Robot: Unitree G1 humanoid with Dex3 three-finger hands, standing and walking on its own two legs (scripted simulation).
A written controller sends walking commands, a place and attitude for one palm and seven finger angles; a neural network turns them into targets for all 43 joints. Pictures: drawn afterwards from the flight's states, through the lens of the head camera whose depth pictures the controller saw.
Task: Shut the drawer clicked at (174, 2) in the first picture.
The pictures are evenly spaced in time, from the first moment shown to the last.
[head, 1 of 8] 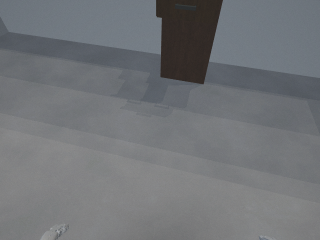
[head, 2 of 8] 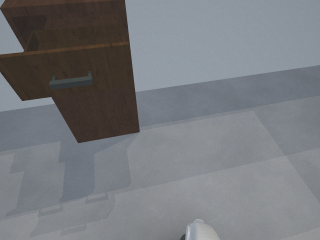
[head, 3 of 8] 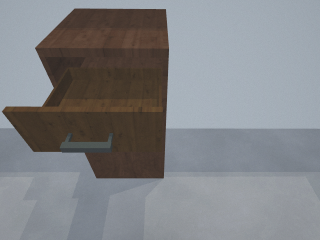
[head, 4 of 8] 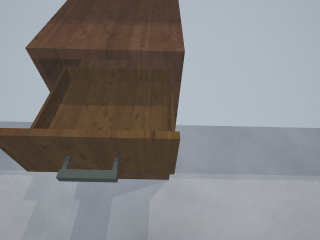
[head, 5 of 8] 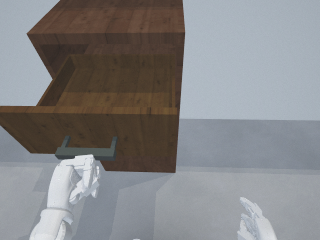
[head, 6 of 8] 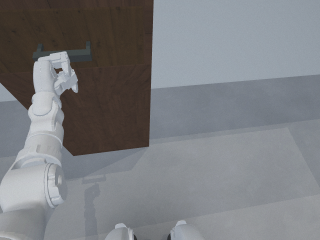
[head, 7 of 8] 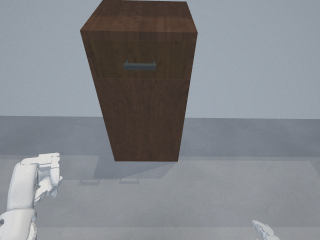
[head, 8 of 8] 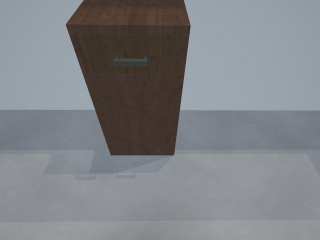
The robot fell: no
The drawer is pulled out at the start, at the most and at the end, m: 0.28 0.28 0.00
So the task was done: yes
